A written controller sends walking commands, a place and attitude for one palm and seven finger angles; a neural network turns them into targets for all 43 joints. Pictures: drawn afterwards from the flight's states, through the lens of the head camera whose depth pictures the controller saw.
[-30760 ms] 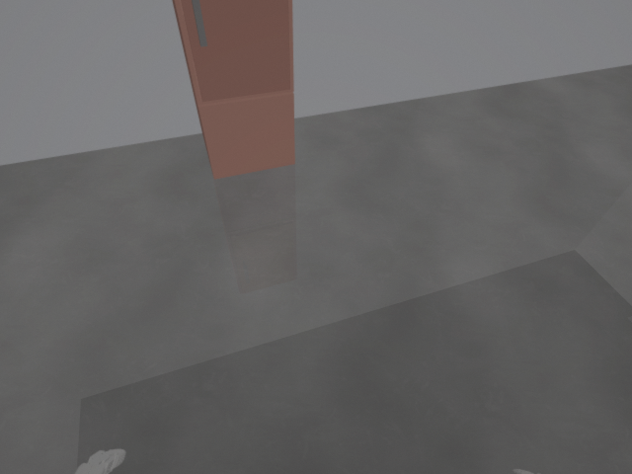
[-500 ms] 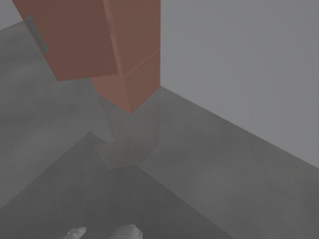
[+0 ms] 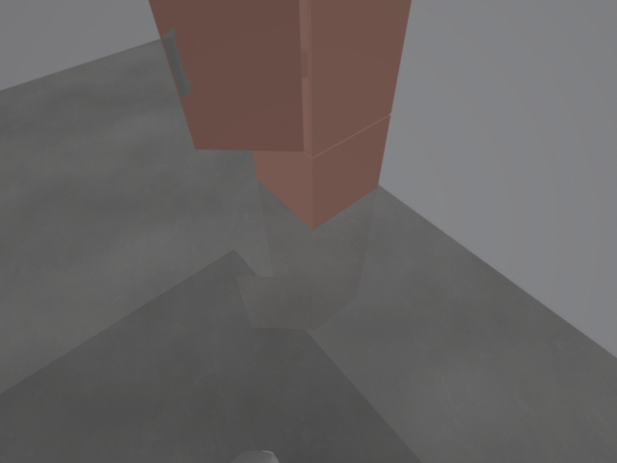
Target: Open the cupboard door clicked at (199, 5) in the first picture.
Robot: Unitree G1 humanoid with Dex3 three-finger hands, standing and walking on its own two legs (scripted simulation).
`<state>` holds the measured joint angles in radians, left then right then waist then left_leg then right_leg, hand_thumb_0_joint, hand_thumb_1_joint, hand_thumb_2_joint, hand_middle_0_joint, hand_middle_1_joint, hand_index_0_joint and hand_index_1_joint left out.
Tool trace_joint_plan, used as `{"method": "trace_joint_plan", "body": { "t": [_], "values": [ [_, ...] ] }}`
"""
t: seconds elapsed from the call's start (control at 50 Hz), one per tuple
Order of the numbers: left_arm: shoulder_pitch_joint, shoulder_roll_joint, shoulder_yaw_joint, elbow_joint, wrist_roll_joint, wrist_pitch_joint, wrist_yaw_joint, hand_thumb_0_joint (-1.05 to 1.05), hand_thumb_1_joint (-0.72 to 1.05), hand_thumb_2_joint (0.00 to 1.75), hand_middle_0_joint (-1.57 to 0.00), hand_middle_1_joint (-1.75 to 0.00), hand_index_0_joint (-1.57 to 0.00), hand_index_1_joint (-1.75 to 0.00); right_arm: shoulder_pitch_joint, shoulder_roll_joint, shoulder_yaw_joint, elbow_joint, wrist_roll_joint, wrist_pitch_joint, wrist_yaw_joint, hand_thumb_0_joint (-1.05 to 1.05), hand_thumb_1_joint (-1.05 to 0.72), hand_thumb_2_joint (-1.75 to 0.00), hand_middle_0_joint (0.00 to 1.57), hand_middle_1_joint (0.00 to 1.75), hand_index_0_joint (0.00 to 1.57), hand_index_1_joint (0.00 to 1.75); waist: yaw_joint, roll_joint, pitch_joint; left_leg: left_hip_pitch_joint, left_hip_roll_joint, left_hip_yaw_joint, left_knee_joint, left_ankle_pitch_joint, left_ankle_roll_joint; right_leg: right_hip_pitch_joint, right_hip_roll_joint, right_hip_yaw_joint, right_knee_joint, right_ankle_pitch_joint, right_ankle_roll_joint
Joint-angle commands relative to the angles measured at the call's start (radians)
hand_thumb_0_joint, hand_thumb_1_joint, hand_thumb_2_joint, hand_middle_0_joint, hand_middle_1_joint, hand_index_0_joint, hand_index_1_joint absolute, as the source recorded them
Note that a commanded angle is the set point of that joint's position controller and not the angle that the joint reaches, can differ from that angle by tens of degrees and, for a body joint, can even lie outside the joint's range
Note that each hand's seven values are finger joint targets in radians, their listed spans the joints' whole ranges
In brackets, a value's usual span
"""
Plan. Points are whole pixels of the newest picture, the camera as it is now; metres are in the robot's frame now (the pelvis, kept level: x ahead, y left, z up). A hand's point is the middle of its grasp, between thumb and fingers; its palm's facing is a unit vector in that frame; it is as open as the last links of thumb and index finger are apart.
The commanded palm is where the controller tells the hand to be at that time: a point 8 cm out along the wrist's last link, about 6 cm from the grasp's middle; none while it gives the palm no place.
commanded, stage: take the last steps up to it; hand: left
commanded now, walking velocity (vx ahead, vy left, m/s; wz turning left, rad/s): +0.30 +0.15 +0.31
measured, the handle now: (179, 63) +1.04 +0.44 -0.02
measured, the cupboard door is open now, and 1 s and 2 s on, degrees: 47 47 47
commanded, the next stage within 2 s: come to a stop and stand still in 1.36 s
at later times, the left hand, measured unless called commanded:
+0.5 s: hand out of the picture +0.09 +0.29 -0.17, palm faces +0.18 -0.96 -0.19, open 7.4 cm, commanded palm none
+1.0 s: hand (152, 351) +0.30 +0.30 -0.16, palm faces +0.18 -0.96 -0.19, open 7.2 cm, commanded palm none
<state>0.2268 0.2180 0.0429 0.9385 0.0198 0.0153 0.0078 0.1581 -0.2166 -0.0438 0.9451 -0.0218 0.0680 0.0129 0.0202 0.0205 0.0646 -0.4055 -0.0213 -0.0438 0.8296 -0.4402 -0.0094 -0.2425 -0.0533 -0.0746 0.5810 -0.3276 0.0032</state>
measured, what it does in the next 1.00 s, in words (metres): walks ahead: left foot, then right foot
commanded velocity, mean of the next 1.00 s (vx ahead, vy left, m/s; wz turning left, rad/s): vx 0.30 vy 0.10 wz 0.04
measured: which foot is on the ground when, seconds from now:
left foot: up 0.00-0.30, down 0.32-0.76, up 0.78-1.00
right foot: down 0.00-0.32, up 0.34-0.74, down 0.76-1.00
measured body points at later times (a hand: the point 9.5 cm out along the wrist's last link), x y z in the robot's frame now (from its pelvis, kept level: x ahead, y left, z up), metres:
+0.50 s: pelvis +0.10 +0.09 +0.01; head +0.13 +0.11 +0.46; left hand +0.08 +0.34 -0.15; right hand +0.20 -0.13 -0.13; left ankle +0.09 +0.17 -0.73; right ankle +0.09 -0.04 -0.65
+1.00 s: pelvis +0.28 +0.11 +0.01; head +0.30 +0.12 +0.46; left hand +0.29 +0.35 -0.14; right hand +0.32 -0.12 -0.14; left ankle +0.31 +0.26 -0.69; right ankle +0.28 +0.01 -0.73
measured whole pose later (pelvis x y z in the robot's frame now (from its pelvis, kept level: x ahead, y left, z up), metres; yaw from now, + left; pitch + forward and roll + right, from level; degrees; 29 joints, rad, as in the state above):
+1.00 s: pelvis +0.28 +0.11 +0.01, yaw +7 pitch +0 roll +0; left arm 0.25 0.19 0.06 1.03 0.01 -0.06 0.01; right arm 0.28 -0.16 -0.04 1.06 -0.03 0.00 0.02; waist 0.00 -0.02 0.05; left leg -0.46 0.10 0.05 0.83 -0.28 -0.02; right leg -0.16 -0.03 -0.14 0.39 -0.23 -0.03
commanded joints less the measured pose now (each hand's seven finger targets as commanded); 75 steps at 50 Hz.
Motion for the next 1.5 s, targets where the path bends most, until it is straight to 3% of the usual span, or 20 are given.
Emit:
{"method": "trace_joint_plan", "body": {
  "t": [0.0,0.16,0.26,0.28,0.3,0.32,0.42,0.68,0.72,0.74,0.76,0.86,1.0,1.08,1.12,1.14,1.2,1.34,1.44,1.48],
  "values": [
    [0.034,0.167,0.045,-0.055,0.0,-0.043,0.006,0.0,0.9,0.9,-0.2,-0.3,-0.2,-0.3,-0.065,-0.117,-0.045,-0.08,-0.005,-0.031,0.014,0.0,-0.9,-0.9,0.2,0.3,0.2,0.3,0.005,-0.225,0.037,-0.23,0.06,-0.008,0.317,0.074,-0.015,0.063,-0.296,0.297,-0.414,-0.112,-0.121],
    [0.207,0.18,0.059,0.051,0.011,-0.072,0.001,0.0,0.9,0.9,-0.2,-0.3,-0.2,-0.3,-0.158,-0.034,-0.013,-0.094,0.008,-0.062,0.036,0.0,-0.9,-0.9,0.2,0.3,0.2,0.3,0.072,-0.199,-0.036,-0.174,0.053,0.116,-0.07,0.071,-0.033,0.301,-0.323,0.108,-0.317,0.312,-0.116],
    [0.117,0.185,0.062,0.055,0.005,-0.062,-0.009,0.0,0.9,0.9,-0.2,-0.3,-0.2,-0.3,0.031,-0.063,-0.011,-0.035,0.002,-0.085,0.027,0.0,-0.9,-0.9,0.2,0.3,0.2,0.3,-0.036,-0.17,-0.047,0.261,-0.017,0.218,-0.366,0.181,0.004,0.032,-0.254,-0.021,-0.145,0.271,-0.043],
    [0.104,0.148,0.052,0.042,0.001,-0.059,-0.016,0.0,0.9,0.9,-0.2,-0.3,-0.2,-0.3,0.17,-0.136,-0.029,0.007,-0.002,-0.094,0.014,0.0,-0.9,-0.9,0.2,0.3,0.2,0.3,-0.099,-0.015,-0.124,0.479,0.068,0.119,-0.399,0.157,0.04,-0.097,-0.193,-0.086,0.086,0.228,-0.006],
    [0.083,0.072,0.036,0.002,-0.008,-0.056,-0.023,0.0,0.9,0.9,-0.2,-0.3,-0.2,-0.3,0.32,-0.25,-0.062,0.036,-0.015,-0.103,-0.001,0.0,-0.9,-0.9,0.2,0.3,0.2,0.3,-0.154,0.296,-0.191,0.618,0.353,-0.306,-0.491,0.148,0.159,-0.356,-0.039,-0.147,0.407,-0.245,0.053],
    [-0.017,0.071,0.026,-0.039,-0.001,-0.05,-0.014,0.0,0.9,0.9,-0.2,-0.3,-0.2,-0.3,0.379,-0.271,-0.062,0.052,-0.007,-0.09,-0.019,0.0,-0.9,-0.9,0.2,0.3,0.2,0.3,-0.171,0.261,-0.169,0.569,0.41,-0.357,-0.56,0.161,0.228,-0.438,-0.034,-0.021,0.586,-0.312,0.025],
    [0.033,0.042,0.02,0.027,0.007,-0.034,-0.028,0.0,0.9,0.9,-0.2,-0.3,-0.2,-0.3,0.142,-0.116,-0.009,0.012,-0.006,-0.121,-0.035,0.0,-0.9,-0.9,0.2,0.3,0.2,0.3,-0.026,0.121,-0.008,0.235,0.296,-0.119,-0.629,0.218,0.191,-0.35,-0.105,0.04,0.588,-0.045,0.004],
    [-0.066,0.04,0.022,-0.019,0.006,-0.041,-0.031,0.0,0.9,0.9,-0.2,-0.3,-0.2,-0.3,0.245,-0.094,0.0,0.119,-0.009,-0.128,-0.031,0.0,-0.9,-0.9,0.2,0.3,0.2,0.3,0.005,0.028,0.009,0.262,0.238,0.038,-0.497,0.469,0.164,-0.035,0.003,-0.046,0.005,0.107,-0.023],
    [0.155,0.137,0.05,0.047,0.013,-0.06,-0.022,0.0,0.9,0.9,-0.2,-0.3,-0.2,-0.3,0.235,-0.068,0.003,0.11,0.01,-0.132,-0.024,0.0,-0.9,-0.9,0.2,0.3,0.2,0.3,0.101,-0.166,-0.094,0.022,0.105,0.133,-0.138,0.354,0.083,0.36,-0.131,0.164,-0.13,0.086,-0.094],
    [0.274,0.227,0.072,0.075,0.008,-0.063,-0.015,0.0,0.9,0.9,-0.2,-0.3,-0.2,-0.3,0.244,-0.045,0.003,0.08,0.015,-0.133,-0.021,0.0,-0.9,-0.9,0.2,0.3,0.2,0.3,0.123,-0.34,-0.155,-0.181,-0.015,0.184,0.155,-0.105,0.031,0.507,-0.4,0.531,-0.288,0.083,-0.216],
    [0.261,0.221,0.071,0.07,-0.008,-0.061,-0.005,0.0,0.9,0.9,-0.2,-0.3,-0.2,-0.3,0.191,-0.092,-0.007,0.067,0.007,-0.124,-0.02,0.0,-0.9,-0.9,0.2,0.3,0.2,0.3,0.119,-0.221,-0.109,-0.233,0.041,0.07,0.32,-0.155,0.032,0.416,-0.447,0.59,-0.359,0.028,-0.268],
    [0.046,0.061,0.031,0.022,-0.005,-0.081,0.003,0.0,0.9,0.9,-0.2,-0.3,-0.2,-0.3,0.178,0.002,-0.004,0.092,-0.004,-0.089,-0.002,0.0,-0.9,-0.9,0.2,0.3,0.2,0.3,-0.016,-0.148,0.009,-0.104,0.143,0.054,0.206,0.127,-0.007,0.01,-0.27,0.192,-0.432,0.076,-0.162],
    [0.1,0.121,0.052,0.081,0.002,-0.091,-0.014,0.0,0.9,0.9,-0.2,-0.3,-0.2,-0.3,0.092,0.034,-0.007,0.044,-0.003,-0.106,0.021,0.0,-0.9,-0.9,0.2,0.3,0.2,0.3,0.008,-0.118,-0.029,0.008,0.089,0.15,-0.188,0.215,-0.025,0.052,-0.229,0.112,-0.384,0.08,-0.151],
    [0.08,0.1,0.046,0.092,0.001,-0.072,-0.019,0.0,0.9,0.9,-0.2,-0.3,-0.2,-0.3,0.19,-0.035,-0.022,0.068,-0.004,-0.125,0.009,0.0,-0.9,-0.9,0.2,0.3,0.2,0.3,-0.061,-0.052,-0.014,0.305,0.062,0.17,-0.352,0.213,-0.008,-0.124,-0.162,0.047,-0.208,-0.031,-0.091],
    [0.073,0.015,0.024,0.048,-0.007,-0.072,-0.023,0.0,0.9,0.9,-0.2,-0.3,-0.2,-0.3,0.401,-0.199,-0.059,0.106,-0.02,-0.134,-0.017,0.0,-0.9,-0.9,0.2,0.3,0.2,0.3,-0.137,0.321,-0.124,0.531,0.402,-0.303,-0.543,0.097,0.16,-0.383,0.029,-0.097,0.347,-0.245,-0.013],
    [0.005,0.03,0.021,0.019,-0.003,-0.074,-0.02,0.0,0.9,0.9,-0.2,-0.3,-0.2,-0.3,0.421,-0.201,-0.054,0.104,-0.018,-0.123,-0.029,0.0,-0.9,-0.9,0.2,0.3,0.2,0.3,-0.15,0.199,-0.105,0.499,0.461,-0.369,-0.594,0.1,0.227,-0.44,0.01,0.001,0.539,-0.258,-0.027],
    [0.008,0.024,0.023,0.047,0.004,-0.064,-0.025,0.0,0.9,0.9,-0.2,-0.3,-0.2,-0.3,0.229,-0.097,-0.016,0.06,-0.01,-0.135,-0.037,0.0,-0.9,-0.9,0.2,0.3,0.2,0.3,-0.063,0.108,-0.023,0.265,0.384,-0.182,-0.619,0.191,0.193,-0.408,-0.076,0.067,0.616,-0.087,-0.024],
    [0.008,-0.021,0.003,0.051,0.002,-0.047,-0.026,0.0,0.9,0.9,-0.2,-0.3,-0.2,-0.3,0.209,-0.082,-0.004,0.09,-0.011,-0.147,-0.04,0.0,-0.9,-0.9,0.2,0.3,0.2,0.3,-0.028,0.057,-0.061,0.276,0.295,0.053,-0.578,0.581,0.178,-0.193,-0.031,-0.018,0.2,0.005,-0.009],
    [0.069,0.025,0.02,0.07,0.006,-0.051,-0.021,0.0,0.9,0.9,-0.2,-0.3,-0.2,-0.3,0.166,-0.072,0.0,0.104,0.0,-0.125,-0.035,0.0,-0.9,-0.9,0.2,0.3,0.2,0.3,0.026,0.015,-0.045,0.142,0.212,0.104,-0.434,0.349,0.098,0.096,0.004,-0.03,-0.077,0.159,-0.02],
    [0.153,0.133,0.032,0.104,0.004,-0.063,-0.003,0.0,0.9,0.9,-0.2,-0.3,-0.2,-0.3,0.175,-0.017,0.013,0.089,0.012,-0.117,-0.033,0.0,-0.9,-0.9,0.2,0.3,0.2,0.3,0.044,-0.218,-0.069,-0.049,0.056,0.2,-0.221,0.092,-0.005,0.273,-0.251,0.286,-0.191,0.467,-0.129]
  ]
}}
